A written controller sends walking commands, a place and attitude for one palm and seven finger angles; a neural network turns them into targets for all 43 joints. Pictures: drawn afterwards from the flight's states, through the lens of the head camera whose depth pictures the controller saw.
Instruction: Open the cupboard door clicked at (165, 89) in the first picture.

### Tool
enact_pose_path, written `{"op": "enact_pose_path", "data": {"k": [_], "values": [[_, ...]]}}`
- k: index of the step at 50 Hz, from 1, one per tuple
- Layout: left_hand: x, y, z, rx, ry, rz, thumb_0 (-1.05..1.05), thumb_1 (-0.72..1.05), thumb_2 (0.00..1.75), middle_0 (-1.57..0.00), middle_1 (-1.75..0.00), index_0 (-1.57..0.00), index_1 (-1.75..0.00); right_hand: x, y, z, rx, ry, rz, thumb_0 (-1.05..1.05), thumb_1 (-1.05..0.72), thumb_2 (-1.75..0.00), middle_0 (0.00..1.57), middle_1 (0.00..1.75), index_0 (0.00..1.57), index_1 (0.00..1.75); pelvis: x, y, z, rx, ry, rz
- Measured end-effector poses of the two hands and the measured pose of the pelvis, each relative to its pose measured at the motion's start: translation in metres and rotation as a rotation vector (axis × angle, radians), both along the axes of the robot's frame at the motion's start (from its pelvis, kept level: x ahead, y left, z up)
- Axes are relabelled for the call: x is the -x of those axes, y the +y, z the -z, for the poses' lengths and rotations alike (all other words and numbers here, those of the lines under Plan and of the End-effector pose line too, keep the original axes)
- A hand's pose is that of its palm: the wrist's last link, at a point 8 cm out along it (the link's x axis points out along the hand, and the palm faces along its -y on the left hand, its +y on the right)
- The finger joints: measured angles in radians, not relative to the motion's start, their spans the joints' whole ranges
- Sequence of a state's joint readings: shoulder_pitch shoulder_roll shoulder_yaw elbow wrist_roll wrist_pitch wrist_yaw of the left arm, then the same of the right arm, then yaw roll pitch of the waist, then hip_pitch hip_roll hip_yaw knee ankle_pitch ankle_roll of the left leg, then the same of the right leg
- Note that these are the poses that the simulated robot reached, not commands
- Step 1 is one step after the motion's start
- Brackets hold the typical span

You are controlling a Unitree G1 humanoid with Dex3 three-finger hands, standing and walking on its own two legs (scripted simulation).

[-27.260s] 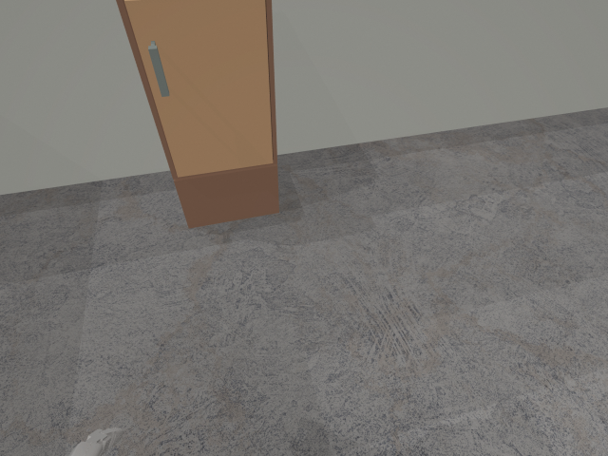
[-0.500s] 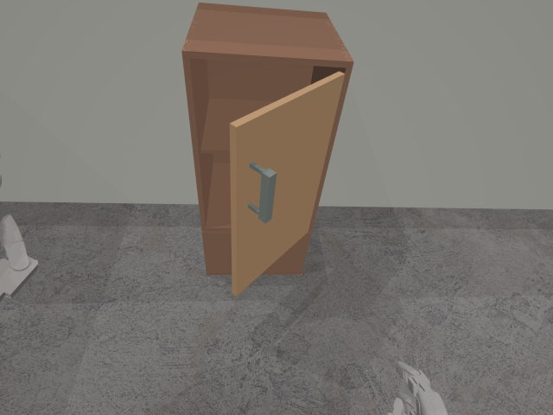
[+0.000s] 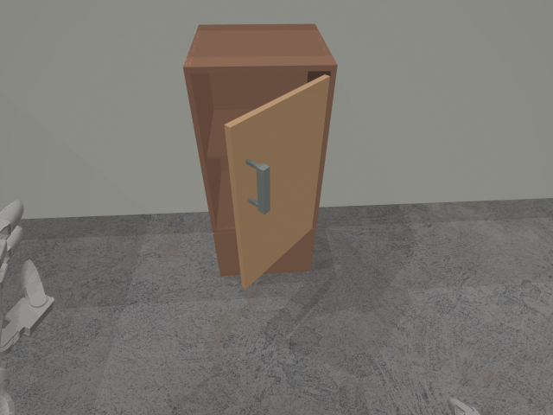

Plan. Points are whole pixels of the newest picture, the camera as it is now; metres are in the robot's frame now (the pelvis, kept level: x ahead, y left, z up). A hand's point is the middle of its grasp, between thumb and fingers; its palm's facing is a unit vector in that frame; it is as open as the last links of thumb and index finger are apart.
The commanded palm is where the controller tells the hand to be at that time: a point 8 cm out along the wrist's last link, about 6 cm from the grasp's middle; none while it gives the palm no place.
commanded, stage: stop stepping back and stand still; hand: left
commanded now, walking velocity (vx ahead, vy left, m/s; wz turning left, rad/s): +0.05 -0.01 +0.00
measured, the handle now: (257, 186) +0.64 +0.08 -0.04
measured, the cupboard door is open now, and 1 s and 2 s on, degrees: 45 45 45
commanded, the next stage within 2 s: let the arm hang, fingers relaxed in 0.52 s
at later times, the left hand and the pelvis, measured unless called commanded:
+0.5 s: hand (62, 297) +0.22 +0.26 +0.14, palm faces +0.37 -0.79 -0.50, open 7.4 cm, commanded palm +0.15 +0.31 +0.17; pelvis +0.02 +0.01 -0.01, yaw +0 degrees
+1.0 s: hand out of the picture +0.05 +0.19 -0.18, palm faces +0.02 -0.98 -0.17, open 7.0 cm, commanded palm none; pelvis +0.00 +0.01 -0.01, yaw +1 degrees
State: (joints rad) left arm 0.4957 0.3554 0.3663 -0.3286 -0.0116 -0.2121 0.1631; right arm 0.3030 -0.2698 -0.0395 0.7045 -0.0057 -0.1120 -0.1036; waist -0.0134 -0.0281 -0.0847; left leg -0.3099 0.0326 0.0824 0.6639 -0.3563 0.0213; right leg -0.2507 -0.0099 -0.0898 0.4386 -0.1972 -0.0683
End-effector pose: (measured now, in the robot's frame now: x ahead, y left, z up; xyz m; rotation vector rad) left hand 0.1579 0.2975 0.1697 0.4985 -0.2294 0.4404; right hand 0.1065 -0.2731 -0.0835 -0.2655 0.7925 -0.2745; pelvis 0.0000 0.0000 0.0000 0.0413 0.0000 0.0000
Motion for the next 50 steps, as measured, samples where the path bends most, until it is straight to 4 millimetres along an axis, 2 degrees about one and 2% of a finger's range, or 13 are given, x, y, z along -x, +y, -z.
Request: {"op": "enact_pose_path", "data": {"k": [5, 12, 15, 19, 24, 31, 32, 34, 37, 40, 42, 46, 50], "values": [[0.003, 0.003, 0.008, -0.008, -0.007, 0.049, 0.01, 0.89, 0.90, -0.21, -0.30, -0.22, -0.30, -0.015, 0.020, -0.006, 0.020, -0.045, -0.039, 0.01, -0.91, -0.90, 0.20, 0.30, 0.20, 0.30, 0.002, 0.009, 0.010, 0.024, -0.013, -0.002], [-0.003, 0.007, -0.024, -0.129, -0.089, 0.035, 0.01, 0.89, 0.90, -0.21, -0.30, -0.22, -0.30, -0.041, 0.061, 0.002, -0.102, -0.095, -0.120, 0.01, -0.90, -0.90, 0.20, 0.30, 0.20, 0.30, -0.007, 0.007, 0.011, 0.023, -0.025, -0.006], [-0.010, 0.003, -0.024, -0.141, -0.063, 0.022, 0.01, 0.89, 0.90, -0.21, -0.30, -0.21, -0.30, -0.051, 0.070, 0.014, -0.160, -0.088, -0.137, 0.01, -0.90, -0.90, 0.20, 0.30, 0.20, 0.30, -0.012, 0.004, 0.014, 0.036, -0.028, -0.003], [-0.019, -0.001, -0.007, -0.094, 0.034, 0.020, 0.01, 0.89, 0.90, -0.20, -0.30, -0.21, -0.30, -0.056, 0.069, 0.023, -0.194, -0.045, -0.129, 0.01, -0.90, -0.90, 0.20, 0.30, 0.20, 0.30, -0.014, 0.003, 0.012, 0.045, -0.012, -0.008], [-0.021, 0.001, 0.011, -0.053, 0.114, 0.042, 0.01, 0.89, 0.90, -0.21, -0.30, -0.22, -0.30, -0.054, 0.055, 0.017, -0.129, 0.002, -0.104, 0.01, -0.90, -0.90, 0.21, 0.30, 0.20, 0.30, -0.016, 0.007, 0.010, 0.045, -0.012, -0.005], [-0.025, 0.011, -0.001, -0.062, 0.051, 0.058, 0.01, 0.89, 0.90, -0.21, -0.30, -0.22, -0.30, -0.057, 0.043, -0.003, -0.041, -0.014, -0.078, 0.01, -0.91, -0.90, 0.20, 0.30, 0.20, 0.30, -0.021, 0.012, 0.006, 0.041, -0.013, 0.013], [-0.028, 0.012, 0.004, -0.070, 0.061, 0.070, 0.01, 0.89, 0.90, -0.21, -0.30, -0.22, -0.30, -0.059, 0.042, -0.002, -0.046, -0.024, -0.096, 0.01, -0.91, -0.90, 0.20, 0.30, 0.20, 0.30, -0.021, 0.014, 0.007, 0.044, -0.003, 0.003], [-0.042, 0.019, 0.041, -0.022, 0.211, 0.081, 0.01, 0.90, 0.90, -0.20, -0.30, -0.21, -0.30, -0.063, 0.038, 0.008, -0.058, 0.000, -0.134, 0.01, -0.90, -0.90, 0.20, 0.30, 0.20, 0.30, -0.018, 0.019, 0.009, 0.043, 0.010, -0.007], [-0.045, 0.020, 0.130, 0.135, 0.579, 0.049, 0.00, 0.90, 0.90, -0.20, -0.30, -0.21, -0.30, -0.061, 0.032, 0.024, -0.075, 0.048, -0.129, 0.01, -0.90, -0.90, 0.20, 0.30, 0.20, 0.30, -0.013, 0.026, 0.011, 0.039, 0.019, -0.008], [-0.017, 0.001, 0.212, 0.274, 0.918, 0.041, 0.00, 0.91, 0.90, -0.19, -0.30, -0.20, -0.30, -0.045, 0.032, 0.033, -0.088, 0.104, -0.106, 0.01, -0.91, -0.90, 0.20, 0.30, 0.20, 0.30, -0.009, 0.027, 0.012, 0.031, 0.013, -0.004], [0.011, -0.019, 0.254, 0.361, 1.088, 0.049, 0.01, 0.91, 0.90, -0.19, -0.30, -0.20, -0.29, -0.028, 0.033, 0.036, -0.088, 0.164, -0.096, 0.01, -0.91, -0.90, 0.20, 0.30, 0.20, 0.30, -0.006, 0.025, 0.012, 0.026, 0.003, -0.003], [0.075, -0.059, 0.307, 0.528, 1.331, 0.047, 0.01, 0.91, 0.90, -0.20, -0.30, -0.20, -0.29, 0.017, 0.035, 0.040, -0.080, 0.326, -0.075, 0.00, -0.91, -0.90, 0.20, 0.30, 0.20, 0.30, -0.002, 0.019, 0.009, 0.026, -0.015, -0.008], [0.116, -0.053, 0.319, 0.595, 1.395, -0.065, -0.02, 0.99, 0.90, -0.20, -0.30, -0.21, -0.30, 0.060, 0.041, 0.046, -0.091, 0.487, -0.055, 0.00, -0.91, -0.90, 0.20, 0.30, 0.20, 0.30, 0.002, 0.014, 0.005, 0.037, -0.022, -0.022]]}}
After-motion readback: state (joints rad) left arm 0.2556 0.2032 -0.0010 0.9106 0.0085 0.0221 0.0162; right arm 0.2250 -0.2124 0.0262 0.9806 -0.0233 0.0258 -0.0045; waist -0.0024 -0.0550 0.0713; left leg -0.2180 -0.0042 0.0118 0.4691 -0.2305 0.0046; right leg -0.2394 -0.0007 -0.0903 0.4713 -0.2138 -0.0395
